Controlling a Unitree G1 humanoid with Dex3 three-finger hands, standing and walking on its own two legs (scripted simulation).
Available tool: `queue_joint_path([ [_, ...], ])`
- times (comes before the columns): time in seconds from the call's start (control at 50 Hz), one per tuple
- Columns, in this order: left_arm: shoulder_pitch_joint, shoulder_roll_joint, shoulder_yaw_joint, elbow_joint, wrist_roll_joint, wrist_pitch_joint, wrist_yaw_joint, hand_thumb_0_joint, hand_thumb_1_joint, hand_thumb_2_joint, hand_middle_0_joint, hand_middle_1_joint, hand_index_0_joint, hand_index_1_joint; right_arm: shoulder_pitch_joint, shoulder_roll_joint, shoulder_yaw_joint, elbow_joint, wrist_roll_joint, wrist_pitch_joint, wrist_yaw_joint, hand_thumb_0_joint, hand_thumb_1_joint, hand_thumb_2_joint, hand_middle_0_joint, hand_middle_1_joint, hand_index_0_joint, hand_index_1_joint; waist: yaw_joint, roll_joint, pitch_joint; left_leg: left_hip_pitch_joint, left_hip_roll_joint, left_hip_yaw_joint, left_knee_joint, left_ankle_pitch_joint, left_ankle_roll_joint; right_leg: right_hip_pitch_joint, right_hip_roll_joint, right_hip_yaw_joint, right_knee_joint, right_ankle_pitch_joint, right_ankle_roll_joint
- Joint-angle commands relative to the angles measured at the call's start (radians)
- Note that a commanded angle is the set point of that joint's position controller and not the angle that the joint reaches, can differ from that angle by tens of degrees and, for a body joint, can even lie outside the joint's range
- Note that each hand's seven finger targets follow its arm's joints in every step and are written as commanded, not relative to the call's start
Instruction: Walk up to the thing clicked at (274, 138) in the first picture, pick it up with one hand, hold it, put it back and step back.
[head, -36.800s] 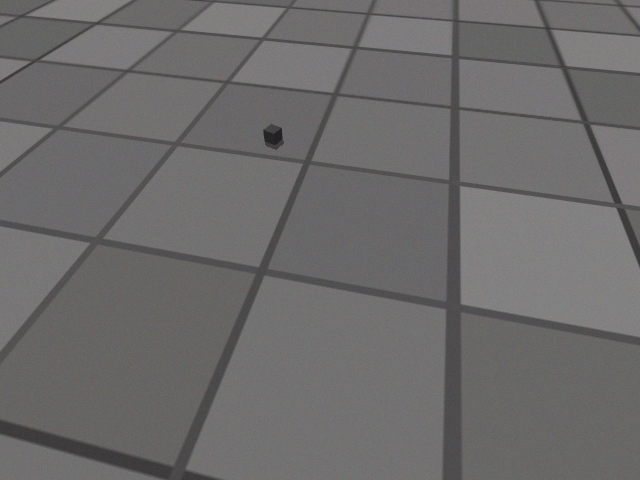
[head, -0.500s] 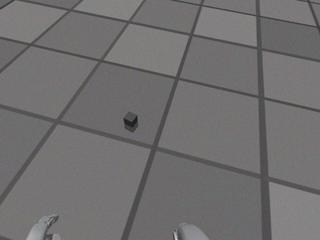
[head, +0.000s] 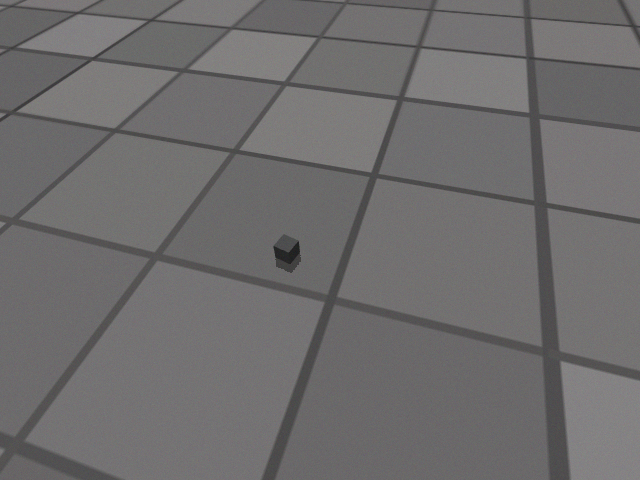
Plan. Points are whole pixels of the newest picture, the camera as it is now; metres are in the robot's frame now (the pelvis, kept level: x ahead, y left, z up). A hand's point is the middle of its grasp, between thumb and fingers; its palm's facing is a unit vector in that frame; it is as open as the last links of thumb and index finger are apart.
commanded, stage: step back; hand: left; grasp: from above
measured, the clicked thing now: (286, 249) +1.09 +0.21 -0.72
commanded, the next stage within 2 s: stand in 0.84 s
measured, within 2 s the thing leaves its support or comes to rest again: neither
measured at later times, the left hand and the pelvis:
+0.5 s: hand out of the picture +0.11 +0.24 -0.13, palm faces +0.04 -0.93 -0.36, open 7.4 cm; pelvis +0.03 -0.02 +0.01, yaw +1 degrees
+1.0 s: hand out of the picture +0.14 +0.26 -0.13, palm faces +0.02 -0.94 -0.34, open 7.4 cm; pelvis +0.05 +0.01 +0.02, yaw +1 degrees
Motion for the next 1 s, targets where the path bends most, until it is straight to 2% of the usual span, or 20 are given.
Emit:
queue_joint_path([
  [0.0, -0.027, 0.162, 0.032, -0.088, -0.015, -0.015, 0.008, 0.000, 0.900, 0.900, -0.200, -0.300, -0.200, -0.300, 0.013, -0.205, -0.070, -0.060, -0.020, -0.074, -0.015, 0.000, -0.900, -0.900, 0.200, 0.300, 0.200, 0.300, -0.021, 0.000, -0.098, 0.294, 0.130, -0.207, -0.352, 0.068, 0.057, -0.167, -0.068, 0.103, 0.104, 0.091, -0.085],
  [0.02, -0.075, 0.134, 0.024, -0.093, -0.032, -0.018, 0.008, 0.000, 0.900, 0.900, -0.200, -0.300, -0.200, -0.300, -0.006, -0.288, -0.083, -0.070, -0.019, -0.077, -0.015, 0.000, -0.900, -0.900, 0.200, 0.300, 0.200, 0.300, -0.026, 0.144, -0.081, 0.308, 0.309, -0.497, -0.383, -0.035, 0.170, -0.344, 0.055, -0.034, 0.214, -0.114, -0.041],
  [0.04, -0.134, 0.234, 0.056, -0.085, -0.022, -0.020, 0.018, 0.000, 0.900, 0.900, -0.200, -0.300, -0.200, -0.300, 0.017, -0.341, -0.096, -0.062, -0.011, -0.073, -0.010, 0.000, -0.900, -0.900, 0.200, 0.300, 0.200, 0.300, -0.058, 0.096, -0.030, 0.145, 0.378, -0.571, -0.405, -0.155, 0.275, -0.291, -0.002, 0.060, 0.283, -0.218, -0.046],
  [0.06, -0.137, 0.258, 0.059, -0.083, -0.023, -0.024, 0.013, 0.000, 0.900, 0.900, -0.200, -0.300, -0.200, -0.300, -0.004, -0.324, -0.096, -0.066, -0.010, -0.070, -0.008, 0.000, -0.900, -0.900, 0.200, 0.300, 0.200, 0.300, -0.046, 0.070, 0.018, 0.074, 0.373, -0.530, -0.410, -0.187, 0.294, -0.259, -0.021, 0.075, 0.297, -0.204, -0.055],
  [0.1, -0.086, 0.215, 0.053, -0.073, -0.026, -0.029, 0.005, 0.000, 0.900, 0.900, -0.200, -0.300, -0.200, -0.300, -0.044, -0.242, -0.069, -0.081, -0.017, -0.074, -0.009, 0.000, -0.900, -0.900, 0.200, 0.300, 0.200, 0.300, -0.013, 0.080, 0.024, 0.151, 0.265, -0.339, -0.368, -0.028, 0.220, -0.300, -0.030, 0.069, 0.229, -0.154, -0.057],
  [0.18, -0.080, 0.186, 0.053, -0.045, -0.027, -0.034, -0.003, 0.000, 0.900, 0.900, -0.200, -0.300, -0.200, -0.300, -0.029, -0.230, -0.064, -0.075, -0.010, -0.072, -0.007, 0.000, -0.900, -0.900, 0.200, 0.300, 0.200, 0.300, -0.033, 0.125, -0.011, 0.072, 0.225, -0.242, -0.325, 0.146, 0.187, -0.132, 0.010, -0.005, 0.077, -0.053, -0.032],
  [0.24, -0.005, 0.163, 0.050, -0.001, -0.023, -0.046, 0.011, 0.000, 0.900, 0.900, -0.200, -0.300, -0.200, -0.300, -0.120, -0.181, -0.038, -0.099, 0.006, -0.047, -0.006, 0.000, -0.900, -0.900, 0.200, 0.300, 0.200, 0.300, 0.037, 0.100, -0.049, -0.091, 0.157, -0.114, -0.176, 0.125, 0.124, 0.123, 0.054, -0.052, -0.171, 0.123, -0.039],
  [0.26, 0.022, 0.186, 0.055, 0.017, -0.020, -0.050, 0.018, 0.000, 0.900, 0.900, -0.200, -0.300, -0.200, -0.300, -0.128, -0.134, -0.023, -0.104, 0.015, -0.041, -0.009, 0.000, -0.900, -0.900, 0.200, 0.300, 0.200, 0.300, 0.056, 0.049, -0.067, -0.159, 0.115, -0.082, -0.101, 0.109, 0.084, 0.221, 0.035, -0.010, -0.201, 0.159, -0.043],
  [0.3, 0.020, 0.297, 0.081, 0.000, -0.003, -0.058, 0.030, 0.000, 0.900, 0.900, -0.200, -0.300, -0.200, -0.300, -0.086, -0.067, 0.003, -0.116, 0.017, -0.037, -0.022, 0.000, -0.900, -0.900, 0.200, 0.300, 0.200, 0.300, 0.050, -0.204, -0.061, -0.295, -0.054, -0.060, 0.154, -0.134, 0.018, 0.201, -0.278, 0.457, -0.408, -0.079, -0.137],
  [0.32, -0.085, 0.320, 0.081, -0.028, -0.004, -0.057, 0.027, 0.000, 0.900, 0.900, -0.200, -0.300, -0.200, -0.300, -0.044, -0.139, -0.020, -0.079, 0.009, -0.026, -0.029, 0.000, -0.900, -0.900, 0.200, 0.300, 0.200, 0.300, 0.021, -0.132, -0.040, -0.175, 0.012, -0.081, 0.233, -0.180, 0.014, 0.016, -0.364, 0.502, -0.430, -0.263, -0.217],
  [0.34, -0.151, 0.302, 0.074, -0.047, -0.003, -0.056, 0.024, 0.000, 0.900, 0.900, -0.200, -0.300, -0.200, -0.300, -0.006, -0.170, -0.031, -0.053, 0.010, -0.027, -0.026, 0.000, -0.900, -0.900, 0.200, 0.300, 0.200, 0.300, -0.009, -0.132, 0.003, -0.119, 0.039, -0.056, 0.244, -0.181, 0.010, -0.074, -0.354, 0.483, -0.413, -0.250, -0.251],
  [0.4, -0.165, 0.248, 0.057, -0.042, -0.012, -0.062, 0.024, 0.000, 0.900, 0.900, -0.200, -0.300, -0.200, -0.300, -0.010, -0.152, -0.020, -0.020, 0.010, -0.034, -0.018, 0.000, -0.900, -0.900, 0.200, 0.300, 0.200, 0.300, -0.007, -0.161, 0.010, -0.116, 0.042, -0.056, 0.156, -0.086, 0.016, -0.027, -0.239, 0.277, -0.353, -0.010, -0.187],
  [0.48, -0.178, 0.249, 0.051, -0.022, -0.022, -0.057, 0.020, 0.000, 0.900, 0.900, -0.200, -0.300, -0.200, -0.300, -0.010, -0.129, -0.016, -0.001, 0.001, -0.046, -0.015, 0.000, -0.900, -0.900, 0.200, 0.300, 0.200, 0.300, -0.014, -0.185, -0.029, -0.008, 0.032, 0.036, -0.059, 0.006, 0.011, -0.011, -0.203, 0.165, -0.248, 0.254, -0.162],
  [0.52, -0.198, 0.220, 0.039, -0.024, -0.030, -0.045, 0.016, 0.000, 0.900, 0.900, -0.200, -0.300, -0.200, -0.300, 0.025, -0.127, -0.024, 0.026, -0.004, -0.056, -0.020, 0.000, -0.900, -0.900, 0.200, 0.300, 0.200, 0.300, -0.041, -0.147, -0.065, 0.116, 0.024, 0.038, -0.241, 0.217, 0.015, -0.025, -0.170, 0.104, -0.145, 0.366, -0.115],
  [0.56, -0.185, 0.157, 0.022, -0.027, -0.046, -0.038, 0.015, 0.000, 0.900, 0.900, -0.200, -0.300, -0.200, -0.300, -0.015, -0.197, -0.039, 0.015, -0.015, -0.067, -0.028, 0.000, -0.900, -0.900, 0.200, 0.300, 0.200, 0.300, -0.018, 0.020, -0.116, 0.133, 0.202, -0.194, -0.283, 0.420, 0.078, -0.044, -0.060, 0.017, -0.015, 0.296, -0.037],
  [0.58, -0.174, 0.163, 0.023, -0.002, -0.058, -0.030, 0.016, 0.000, 0.900, 0.900, -0.200, -0.300, -0.200, -0.300, -0.118, -0.228, -0.035, -0.005, -0.003, -0.066, -0.024, 0.000, -0.900, -0.900, 0.200, 0.300, 0.200, 0.300, 0.021, 0.061, -0.080, 0.033, 0.242, -0.228, -0.277, 0.320, 0.139, -0.008, 0.001, -0.011, -0.045, 0.048, -0.027],
  [0.6, -0.166, 0.173, 0.022, 0.023, -0.051, -0.031, 0.019, 0.000, 0.900, 0.900, -0.200, -0.300, -0.200, -0.300, -0.165, -0.223, -0.032, -0.008, 0.000, -0.062, -0.019, 0.000, -0.900, -0.900, 0.200, 0.300, 0.200, 0.300, 0.024, 0.069, -0.057, -0.033, 0.247, -0.215, -0.270, 0.266, 0.147, 0.060, -0.010, 0.002, -0.099, -0.003, -0.035],
  [0.7, -0.173, 0.206, 0.021, 0.055, -0.044, -0.045, 0.021, 0.000, 0.900, 0.900, -0.200, -0.300, -0.200, -0.300, -0.152, -0.158, -0.013, 0.020, 0.011, -0.059, -0.024, 0.000, -0.900, -0.900, 0.200, 0.300, 0.200, 0.300, -0.001, 0.032, -0.110, 0.055, 0.134, -0.059, -0.209, 0.472, 0.042, 0.130, -0.087, 0.049, -0.161, 0.364, -0.056],
  [0.86, -0.191, 0.167, -0.011, 0.100, -0.048, -0.035, 0.021, 0.000, 0.900, 0.900, -0.200, -0.300, -0.200, -0.300, -0.196, -0.167, -0.006, 0.050, 0.020, -0.063, -0.025, 0.000, -0.900, -0.900, 0.200, 0.300, 0.200, 0.300, -0.010, 0.004, -0.141, 0.170, 0.166, -0.076, -0.267, 0.626, 0.042, 0.156, -0.082, 0.040, -0.223, 0.447, -0.034],
  [0.98, -0.203, 0.174, -0.019, 0.125, -0.041, -0.035, 0.019, 0.000, 0.900, 0.900, -0.200, -0.300, -0.200, -0.300, -0.229, -0.156, 0.002, 0.064, 0.021, -0.059, -0.021, 0.000, -0.900, -0.900, 0.200, 0.300, 0.200, 0.300, -0.012, -0.021, -0.122, 0.191, 0.160, -0.056, -0.320, 0.561, 0.034, 0.178, -0.089, 0.045, -0.284, 0.416, -0.024],
])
